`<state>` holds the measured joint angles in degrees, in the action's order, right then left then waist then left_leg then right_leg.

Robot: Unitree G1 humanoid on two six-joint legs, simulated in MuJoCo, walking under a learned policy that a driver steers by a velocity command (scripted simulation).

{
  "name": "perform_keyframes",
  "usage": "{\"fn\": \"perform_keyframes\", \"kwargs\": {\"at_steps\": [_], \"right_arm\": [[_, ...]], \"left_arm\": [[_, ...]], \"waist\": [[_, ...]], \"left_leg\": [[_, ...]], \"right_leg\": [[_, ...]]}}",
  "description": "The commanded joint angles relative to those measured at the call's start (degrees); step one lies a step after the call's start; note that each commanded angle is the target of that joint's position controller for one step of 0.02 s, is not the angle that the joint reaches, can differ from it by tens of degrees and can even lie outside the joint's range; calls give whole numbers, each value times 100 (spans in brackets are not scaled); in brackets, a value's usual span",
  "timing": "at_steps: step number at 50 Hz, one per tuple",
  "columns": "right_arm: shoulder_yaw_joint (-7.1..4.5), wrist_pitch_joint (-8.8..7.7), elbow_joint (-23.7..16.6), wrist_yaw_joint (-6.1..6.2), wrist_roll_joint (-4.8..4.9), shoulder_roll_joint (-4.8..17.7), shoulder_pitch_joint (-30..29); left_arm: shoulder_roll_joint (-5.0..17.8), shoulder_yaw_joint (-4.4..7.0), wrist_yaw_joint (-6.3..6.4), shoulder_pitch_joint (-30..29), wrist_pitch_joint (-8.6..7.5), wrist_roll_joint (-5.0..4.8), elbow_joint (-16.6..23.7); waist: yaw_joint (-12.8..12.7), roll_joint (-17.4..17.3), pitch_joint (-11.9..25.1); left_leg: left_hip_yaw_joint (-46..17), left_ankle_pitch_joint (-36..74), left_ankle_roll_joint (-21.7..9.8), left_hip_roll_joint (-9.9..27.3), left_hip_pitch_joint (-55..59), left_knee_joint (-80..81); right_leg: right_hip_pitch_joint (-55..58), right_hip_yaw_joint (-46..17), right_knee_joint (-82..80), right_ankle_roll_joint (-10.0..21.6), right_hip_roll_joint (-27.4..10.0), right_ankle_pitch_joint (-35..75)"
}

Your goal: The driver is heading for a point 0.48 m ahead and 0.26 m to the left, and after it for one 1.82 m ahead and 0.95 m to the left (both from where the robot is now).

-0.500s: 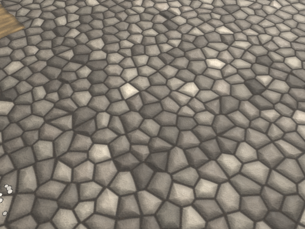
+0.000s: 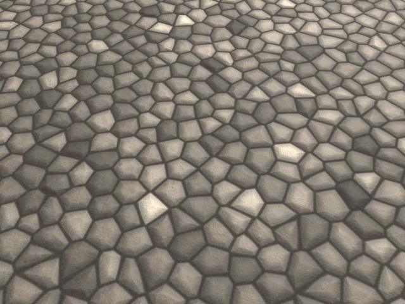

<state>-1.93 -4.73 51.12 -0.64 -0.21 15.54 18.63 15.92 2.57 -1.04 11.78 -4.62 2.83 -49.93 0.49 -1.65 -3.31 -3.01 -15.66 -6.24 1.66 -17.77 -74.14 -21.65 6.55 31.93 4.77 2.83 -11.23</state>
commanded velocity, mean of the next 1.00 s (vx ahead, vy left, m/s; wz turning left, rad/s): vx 0.58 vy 0.00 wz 0.81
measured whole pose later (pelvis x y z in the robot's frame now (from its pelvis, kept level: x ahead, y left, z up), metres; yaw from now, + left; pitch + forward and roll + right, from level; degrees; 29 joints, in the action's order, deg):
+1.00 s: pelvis +0.70 +0.10 +0.01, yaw +52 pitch +0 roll -1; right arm -4.3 4.8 36.4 -1.9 -0.9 19.4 7.1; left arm 16.3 1.3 1.7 12.2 -1.1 2.3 -40.4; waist -1.1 -0.7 -5.1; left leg -0.8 -23.9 1.0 -0.6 -30.1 -59.5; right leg -21.0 8.2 26.5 0.7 -3.6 -5.4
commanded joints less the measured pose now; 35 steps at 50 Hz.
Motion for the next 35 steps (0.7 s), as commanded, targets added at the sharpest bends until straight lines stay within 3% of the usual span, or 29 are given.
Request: {"fn": "perform_keyframes", "kwargs": {"at_steps": [1, 3, 4, 5, 6, 8, 10, 11, 13, 14, 15, 16, 17, 18, 19, 20, 21, 22, 24, 26, 27, 28, 30, 32, 34, 35], "right_arm": [[-24, 135, -330, -134, -120, 257, 249], [0, 315, -468, -216, -139, 151, -86], [7, 354, -591, -235, -134, 180, -449], [4, 374, -625, -237, -99, 190, -716], [69, 359, -804, -262, -70, 60, -955], [74, 305, -933, -302, -50, 181, -1495], [125, 251, -1085, -359, -52, 141, -1907], [136, 226, -1111, -377, -62, 140, -2014], [100, 211, -998, -374, -68, 311, -1733], [60, 220, -886, -355, -56, 439, -1297], [-29, 231, -673, -324, -40, 653, -464], [-172, 247, -325, -263, -34, 912, 743], [-344, 276, -27, -145, -31, 1146, 1815], [-462, 340, 7, -28, 44, 1392, 1399], [-595, 413, -267, -31, -198, 2037, 832], [-631, 400, -471, 8, -172, 1823, 625], [-552, 362, -436, 68, -141, 1421, 467], [-479, 324, -370, 68, -92, 1174, 254], [-380, 199, -452, 96, 44, 960, 25], [-378, 126, -520, 74, 75, 1020, -122], [-431, 106, -502, 79, 44, 1219, 150], [-450, 136, -459, 81, 50, 1140, 320], [-493, 286, -508, 108, 77, 1119, 359], [-514, 415, -513, 149, 40, 1067, 488], [-558, 448, -643, 182, 0, 1106, 289], [-586, 423, -753, 197, -34, 1161, 58]], "left_arm": [[235, 68, 27, 595, -202, -56, -57], [340, 86, 0, 638, -335, -170, -164], [342, 84, -11, 678, -381, -172, -189], [203, 54, -23, 697, -389, -174, -231], [359, 69, -34, 751, -434, -155, -216], [246, 16, -2, 917, -472, -180, -298], [418, 20, 89, 1090, -479, -215, -336], [497, 13, 138, 1245, -467, -222, -381], [766, 49, 287, 1337, -356, -181, -323], [956, 101, 370, 1258, -251, -144, -252], [1125, 163, 427, 1047, -126, -91, -150], [1254, 224, 440, 705, -13, -41, -12], [1305, 270, 391, 383, 56, -3, 66], [599, 113, 214, 121, -28, 12, 280], [197, -12, 141, 717, -167, -201, 920], [415, -85, 177, 355, -325, -146, 1012], [585, -80, 180, 135, -389, -157, 974], [508, -84, 197, 62, -366, -96, 974], [487, -113, 208, 80, -57, 78, 1009], [348, -166, 153, -241, 162, 116, 1164], [276, -205, 146, -318, 197, 32, 1396], [294, -231, 167, -572, 201, -44, 1510], [255, -280, 203, -968, 186, -119, 1636], [267, -318, 184, -1132, 157, -149, 1708], [461, -276, 247, -830, 106, -146, 1643], [640, -218, 306, -433, 64, -145, 1518]], "waist": [[64, 368, 344], [169, 452, -71], [120, 377, -270], [74, 274, -409], [67, 602, -425], [-49, 281, -609], [-107, 140, -674], [-133, 145, -619], [66, 475, -175], [335, 699, 143], [798, 870, 598], [1384, 946, 1136], [1869, 766, 1407], [1326, -653, 774], [394, -1685, 1539], [609, -360, 1676], [375, 576, 843], [2, 1011, 310], [-316, 1047, 43], [-317, 945, 258], [-280, 472, 292], [-141, 301, 339], [107, 169, 625], [319, -37, 724], [163, -163, 817], [-77, -210, 895]], "left_leg": [[-327, 358, 4, 579, -1533, -59], [-235, 578, 119, 691, -1904, 150], [-119, 880, 153, 695, -2119, 407], [76, 1220, 134, 574, -2172, 716], [232, 1597, 144, 589, -2121, 1201], [659, 2124, 82, 424, -2136, 1987], [1021, 2490, -58, 289, -1923, 2963], [1250, 2611, -142, 105, -1776, 3286], [1586, 2368, -287, -395, -1400, 3564], [1634, 2045, -349, -610, -967, 3620], [1592, 1692, -441, -799, -110, 3554], [1373, 1294, -621, -869, 1063, 3453], [829, 685, -855, -715, 2206, 3742], [-365, 471, -1052, -104, 2519, 3934], [-3690, 918, -2403, 1123, 4187, 4752], [-4557, 643, -2389, 1419, 4184, 5756], [-3882, 1348, -2023, 1287, 3165, 5881], [-3170, 2514, -1731, 1042, 2104, 5808], [-2063, 4646, -1439, 571, 783, 5656], [-1307, 5275, -959, -201, 69, 5644], [-1319, 6527, -960, -194, -7, 5344], [-1247, 6885, -697, -363, 90, 5146], [-1181, 5663, -263, -754, 175, 4951], [-1333, 4991, 109, -969, 268, 4633], [-1769, 4274, 388, -1008, 163, 4053], [-1909, 3915, 500, -1014, 201, 3486]], "right_leg": [[1267, -2056, -2213, 344, -1629, -937], [956, -1424, -2602, 227, -1584, -553], [912, -988, -2734, 135, -1464, -73], [887, -305, -2762, -103, -1061, 525], [760, -157, -2884, -64, -1140, 794], [1034, 407, -2963, -162, -945, 1878], [1479, 694, -3057, -259, -1075, 2805], [1869, 787, -2965, -325, -1141, 3811], [2788, 941, -2150, -474, -1235, 6335], [3050, 947, -1449, -523, -1339, 7282], [3013, 903, -376, -513, -1438, 7850], [2641, 766, 1104, -425, -1537, 7827], [1812, 686, 3103, -313, -1396, 6481], [52, 551, 5160, -350, -344, 573], [-2409, -520, 6888, -693, 305, -1913], [-2963, -1221, 6658, -548, -33, -1447], [-2763, -1258, 5956, -522, -313, -1022], [-2321, -1177, 5369, -581, -487, -952], [-1475, -1073, 4591, -831, -767, -1041], [-823, -713, 3618, -936, -759, -811], [-744, -640, 3031, -926, -656, -616], [-718, -555, 2532, -893, -538, -215], [-315, -495, 1362, -820, -196, 666], [106, -438, 478, -733, 170, 1302], [894, -688, -230, -664, 389, 1581], [1286, -878, -578, -619, 345, 1809]]}}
